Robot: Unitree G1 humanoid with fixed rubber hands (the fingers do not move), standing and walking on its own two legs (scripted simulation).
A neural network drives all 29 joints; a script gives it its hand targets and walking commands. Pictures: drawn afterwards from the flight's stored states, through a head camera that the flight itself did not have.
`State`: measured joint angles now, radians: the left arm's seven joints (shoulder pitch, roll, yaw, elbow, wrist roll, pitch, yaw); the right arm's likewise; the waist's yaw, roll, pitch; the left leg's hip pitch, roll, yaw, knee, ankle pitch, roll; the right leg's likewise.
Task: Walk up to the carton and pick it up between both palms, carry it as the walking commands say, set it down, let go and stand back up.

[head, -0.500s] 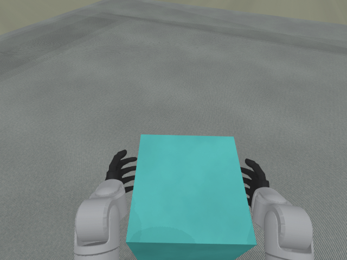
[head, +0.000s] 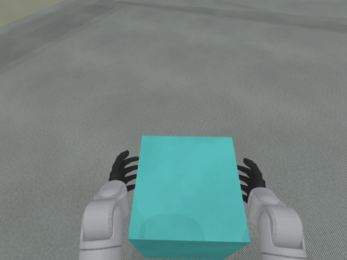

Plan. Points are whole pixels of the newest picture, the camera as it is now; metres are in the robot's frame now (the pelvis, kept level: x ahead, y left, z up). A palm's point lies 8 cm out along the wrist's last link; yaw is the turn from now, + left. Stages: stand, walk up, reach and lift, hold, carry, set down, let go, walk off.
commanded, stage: carry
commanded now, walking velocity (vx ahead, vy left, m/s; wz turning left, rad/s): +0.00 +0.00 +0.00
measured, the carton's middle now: (185, 202) +0.29 +0.01 -0.02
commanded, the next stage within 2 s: hold in 0.82 s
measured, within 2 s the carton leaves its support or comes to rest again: neither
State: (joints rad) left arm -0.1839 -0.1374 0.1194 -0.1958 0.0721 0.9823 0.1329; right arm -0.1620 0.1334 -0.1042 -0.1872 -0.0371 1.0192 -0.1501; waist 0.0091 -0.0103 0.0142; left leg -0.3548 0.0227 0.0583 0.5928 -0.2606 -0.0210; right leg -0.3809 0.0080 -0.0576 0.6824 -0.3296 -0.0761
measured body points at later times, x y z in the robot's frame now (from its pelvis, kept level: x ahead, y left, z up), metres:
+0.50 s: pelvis -0.01 +0.00 +0.00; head +0.00 -0.01 +0.45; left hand +0.28 +0.15 +0.07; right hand +0.28 -0.14 +0.05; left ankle +0.03 +0.14 -0.72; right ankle +0.02 -0.07 -0.72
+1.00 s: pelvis -0.01 +0.00 +0.00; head +0.01 -0.01 +0.45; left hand +0.27 +0.16 +0.03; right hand +0.26 -0.14 +0.00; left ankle +0.03 +0.14 -0.72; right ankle +0.02 -0.07 -0.72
